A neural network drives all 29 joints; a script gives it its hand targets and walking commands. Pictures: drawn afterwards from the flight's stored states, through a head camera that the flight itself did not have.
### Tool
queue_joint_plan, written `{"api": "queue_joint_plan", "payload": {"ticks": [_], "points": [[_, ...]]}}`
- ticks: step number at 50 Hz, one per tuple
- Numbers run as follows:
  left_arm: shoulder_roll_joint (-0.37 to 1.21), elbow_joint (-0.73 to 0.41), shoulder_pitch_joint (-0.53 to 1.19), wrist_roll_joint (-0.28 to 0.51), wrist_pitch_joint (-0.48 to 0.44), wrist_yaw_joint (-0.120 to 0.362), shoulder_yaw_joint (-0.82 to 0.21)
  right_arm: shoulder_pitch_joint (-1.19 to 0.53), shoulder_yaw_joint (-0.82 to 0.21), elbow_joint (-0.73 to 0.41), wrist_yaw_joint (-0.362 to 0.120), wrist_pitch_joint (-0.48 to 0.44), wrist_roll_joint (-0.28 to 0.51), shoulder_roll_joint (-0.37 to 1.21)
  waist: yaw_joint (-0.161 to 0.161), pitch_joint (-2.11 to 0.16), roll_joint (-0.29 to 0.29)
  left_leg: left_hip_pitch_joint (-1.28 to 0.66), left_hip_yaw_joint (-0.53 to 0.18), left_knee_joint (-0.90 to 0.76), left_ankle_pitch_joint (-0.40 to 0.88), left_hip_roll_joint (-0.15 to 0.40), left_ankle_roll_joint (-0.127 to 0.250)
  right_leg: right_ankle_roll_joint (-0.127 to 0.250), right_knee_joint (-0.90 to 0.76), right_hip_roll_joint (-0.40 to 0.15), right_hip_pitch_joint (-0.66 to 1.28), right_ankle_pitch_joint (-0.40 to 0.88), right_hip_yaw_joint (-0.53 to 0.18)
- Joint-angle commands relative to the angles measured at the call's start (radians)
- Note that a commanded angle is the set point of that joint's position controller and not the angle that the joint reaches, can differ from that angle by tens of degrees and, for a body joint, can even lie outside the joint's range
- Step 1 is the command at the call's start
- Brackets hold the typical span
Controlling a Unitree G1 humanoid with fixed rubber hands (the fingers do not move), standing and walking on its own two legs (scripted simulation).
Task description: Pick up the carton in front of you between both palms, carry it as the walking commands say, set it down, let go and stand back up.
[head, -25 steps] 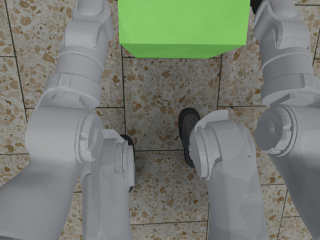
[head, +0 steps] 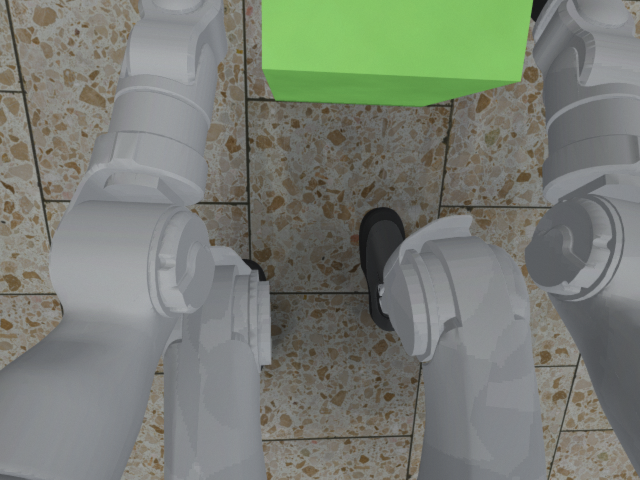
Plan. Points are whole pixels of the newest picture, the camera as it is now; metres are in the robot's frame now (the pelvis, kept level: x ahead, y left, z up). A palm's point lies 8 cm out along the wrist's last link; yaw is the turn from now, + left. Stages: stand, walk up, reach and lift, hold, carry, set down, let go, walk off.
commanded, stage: set down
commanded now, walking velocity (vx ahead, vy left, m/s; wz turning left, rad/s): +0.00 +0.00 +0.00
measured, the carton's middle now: out of the picture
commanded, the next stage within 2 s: let go in 1.46 s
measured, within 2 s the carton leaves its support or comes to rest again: neither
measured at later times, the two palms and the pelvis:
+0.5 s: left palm out of the picture +0.58 +0.08 -0.17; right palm out of the picture +0.51 -0.30 -0.17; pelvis +0.00 +0.00 +0.00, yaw +0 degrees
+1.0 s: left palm out of the picture +0.59 +0.07 +0.00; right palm out of the picture +0.51 -0.30 +0.00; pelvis +0.01 -0.01 +0.11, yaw -1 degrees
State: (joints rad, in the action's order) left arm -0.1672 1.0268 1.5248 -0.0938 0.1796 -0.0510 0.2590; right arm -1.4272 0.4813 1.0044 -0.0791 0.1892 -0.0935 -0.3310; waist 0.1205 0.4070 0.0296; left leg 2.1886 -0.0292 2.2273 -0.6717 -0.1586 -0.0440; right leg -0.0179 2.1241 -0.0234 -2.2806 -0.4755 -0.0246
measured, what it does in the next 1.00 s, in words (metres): rises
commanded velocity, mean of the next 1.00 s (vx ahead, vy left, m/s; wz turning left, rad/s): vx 0.00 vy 0.00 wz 0.00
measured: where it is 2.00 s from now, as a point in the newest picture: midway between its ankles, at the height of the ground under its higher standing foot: (315, 314)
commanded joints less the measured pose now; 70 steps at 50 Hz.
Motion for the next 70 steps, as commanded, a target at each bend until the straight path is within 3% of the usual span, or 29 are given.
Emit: {"api": "queue_joint_plan", "payload": {"ticks": [1,5,7,8,10,12,14,17,20,29,34,42,50,56,70], "points": [[0.576,0.004,0.331,0.014,0.005,0.146,-0.191,-0.396,-0.232,0.029,-0.185,0.013,0.037,0.661,0.013,-0.774,0.112,-0.212,0.057,-0.234,0.132,0.002,0.046,0.025,-0.100,0.082,0.481,0.155,0.036],[0.466,-0.013,0.331,0.005,-0.005,0.120,-0.180,-0.370,-0.181,0.050,-0.153,-0.012,0.026,0.549,0.019,-0.785,0.110,-0.263,0.056,-0.232,0.137,0.015,0.030,0.011,-0.095,0.068,0.501,0.156,0.045],[0.243,-0.022,0.301,0.001,-0.022,0.070,-0.139,-0.312,-0.102,0.066,-0.098,-0.040,0.007,0.328,0.029,-0.810,0.109,-0.305,0.058,-0.234,0.147,0.030,0.012,0.000,-0.093,0.052,0.530,0.164,0.055],[0.045,-0.026,0.271,0.003,-0.035,0.025,-0.102,-0.258,-0.042,0.082,-0.049,-0.063,0.000,0.134,0.036,-0.834,0.104,-0.335,0.056,-0.235,0.154,0.040,0.002,-0.007,-0.090,0.043,0.552,0.171,0.059],[-0.220,-0.038,0.268,0.051,-0.057,-0.056,-0.110,-0.235,-0.021,0.095,0.049,-0.118,0.047,-0.147,0.051,-0.926,0.096,-0.381,0.042,-0.236,0.188,0.054,-0.011,-0.015,-0.087,0.033,0.602,0.207,0.063],[-0.263,-0.030,0.321,0.131,-0.066,-0.084,-0.161,-0.291,-0.054,0.100,0.105,-0.159,0.110,-0.233,0.070,-1.005,0.095,-0.391,0.028,-0.214,0.240,0.065,-0.021,-0.012,-0.077,0.025,0.637,0.275,0.054],[-0.250,-0.046,0.352,0.204,-0.073,-0.081,-0.226,-0.319,-0.088,0.099,0.124,-0.185,0.158,-0.278,0.102,-1.066,0.106,-0.399,0.020,-0.201,0.285,0.075,-0.028,-0.002,-0.066,0.015,0.667,0.343,0.052],[-0.216,-0.065,0.359,0.289,-0.079,-0.062,-0.307,-0.316,-0.129,0.098,0.122,-0.200,0.206,-0.297,0.144,-1.131,0.110,-0.396,0.019,-0.194,0.319,0.083,-0.031,0.011,-0.066,0.004,0.718,0.416,0.052],[-0.213,-0.080,0.335,0.321,-0.079,-0.053,-0.328,-0.288,-0.149,0.089,0.111,-0.194,0.231,-0.287,0.154,-1.191,0.098,-0.380,0.032,-0.198,0.320,0.084,-0.030,0.015,-0.076,-0.001,0.784,0.460,0.052],[-0.279,-0.236,0.259,0.216,-0.026,-0.103,-0.190,-0.224,-0.186,-0.104,0.122,-0.114,0.263,-0.249,0.066,-1.555,0.044,-0.441,0.117,-0.290,0.277,0.044,-0.009,-0.003,-0.154,0.037,1.081,0.505,0.069],[-0.259,-0.171,0.192,0.175,0.019,-0.097,-0.115,-0.176,-0.179,-0.121,0.133,-0.059,0.224,-0.185,0.040,-1.396,-0.003,-0.372,0.121,-0.386,0.160,0.033,0.014,-0.016,-0.262,0.048,0.963,0.347,0.081],[-0.225,-0.125,0.133,0.145,0.009,-0.064,-0.074,-0.127,-0.134,-0.151,0.120,-0.050,0.155,-0.143,0.046,-1.363,-0.016,-0.359,0.104,-0.510,0.162,0.035,0.014,-0.025,-0.390,0.056,0.925,0.330,0.090],[-0.227,-0.238,0.109,0.131,0.032,-0.061,-0.082,-0.052,-0.119,-0.242,0.108,-0.017,0.154,-0.152,0.054,-1.554,0.040,-0.532,0.115,-0.628,0.254,0.026,-0.001,-0.021,-0.514,0.072,1.060,0.436,0.098],[-0.224,-0.294,0.054,0.123,0.052,-0.054,-0.074,0.001,-0.120,-0.308,0.092,0.006,0.163,-0.149,0.044,-1.610,0.039,-0.607,0.115,-0.735,0.322,0.020,-0.005,-0.022,-0.614,0.080,1.189,0.532,0.091],[-0.190,-0.256,-0.060,0.084,0.019,-0.011,-0.025,0.091,-0.091,-0.286,0.060,-0.020,0.110,-0.102,0.031,-1.497,0.020,-0.761,0.076,-1.038,0.400,0.041,-0.009,-0.020,-0.900,0.072,1.367,0.593,0.069]]}}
